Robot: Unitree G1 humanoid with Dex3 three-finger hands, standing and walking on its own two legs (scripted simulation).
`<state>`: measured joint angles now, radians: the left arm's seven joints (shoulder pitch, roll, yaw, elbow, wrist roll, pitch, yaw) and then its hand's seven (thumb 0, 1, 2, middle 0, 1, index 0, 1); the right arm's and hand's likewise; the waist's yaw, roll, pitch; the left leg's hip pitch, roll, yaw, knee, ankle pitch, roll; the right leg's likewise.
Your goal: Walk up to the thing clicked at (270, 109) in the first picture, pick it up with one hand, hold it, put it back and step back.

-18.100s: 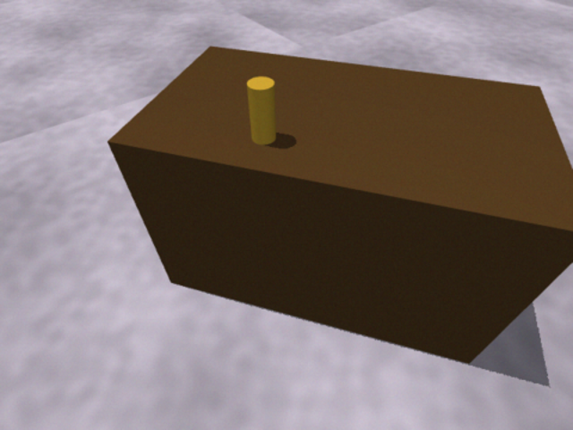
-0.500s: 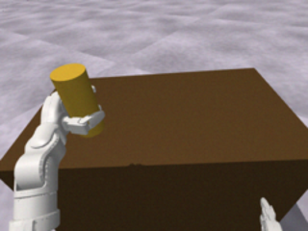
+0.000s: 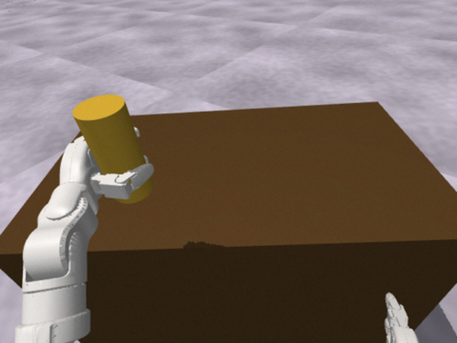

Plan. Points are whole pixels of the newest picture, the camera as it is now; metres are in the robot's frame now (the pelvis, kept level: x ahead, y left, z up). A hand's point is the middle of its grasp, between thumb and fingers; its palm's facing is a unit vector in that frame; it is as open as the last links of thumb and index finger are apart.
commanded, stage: hold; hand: left
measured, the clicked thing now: (118, 152) +0.34 +0.18 +0.24
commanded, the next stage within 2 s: crouch in 0.62 s
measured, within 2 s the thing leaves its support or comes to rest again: neither
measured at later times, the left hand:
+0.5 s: hand (132, 159) +0.34 +0.17 +0.22, palm faces +0.15 -0.99 +0.00, open 9.2 cm
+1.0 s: hand (135, 163) +0.35 +0.17 +0.21, palm faces +0.16 -0.99 +0.02, open 9.2 cm
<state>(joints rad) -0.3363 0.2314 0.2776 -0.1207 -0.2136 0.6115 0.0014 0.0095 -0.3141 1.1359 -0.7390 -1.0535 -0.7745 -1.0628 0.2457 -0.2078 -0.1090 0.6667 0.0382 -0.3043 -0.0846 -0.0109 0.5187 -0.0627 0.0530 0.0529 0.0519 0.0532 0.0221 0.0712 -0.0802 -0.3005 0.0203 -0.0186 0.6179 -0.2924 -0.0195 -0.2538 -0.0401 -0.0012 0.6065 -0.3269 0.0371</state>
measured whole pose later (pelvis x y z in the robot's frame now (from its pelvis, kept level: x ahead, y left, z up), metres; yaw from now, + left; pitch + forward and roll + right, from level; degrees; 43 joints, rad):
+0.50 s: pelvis +0.00 +0.00 +0.00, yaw +0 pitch -2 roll +0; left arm -0.37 0.23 0.28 -0.08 -0.21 0.61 0.01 0.01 -0.31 1.14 -0.74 -1.06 -0.77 -1.06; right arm 0.25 -0.21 -0.11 0.65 0.04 -0.30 -0.08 -0.01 0.52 -0.06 0.05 0.05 0.05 0.05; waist 0.01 0.07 -0.08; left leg -0.30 0.02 -0.02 0.61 -0.29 -0.02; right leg -0.25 -0.04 0.00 0.61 -0.33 0.03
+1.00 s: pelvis -0.01 +0.00 +0.00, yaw +0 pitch -1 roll +0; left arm -0.44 0.24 0.26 0.08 -0.20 0.57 0.02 0.01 -0.32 1.14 -0.74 -1.06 -0.78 -1.07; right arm 0.23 -0.19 -0.08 0.68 0.03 -0.31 -0.08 -0.01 0.55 -0.05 0.05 0.05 0.05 0.05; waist 0.01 0.06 -0.07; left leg -0.31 0.02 -0.02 0.61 -0.27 -0.02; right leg -0.27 -0.04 0.00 0.61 -0.31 0.03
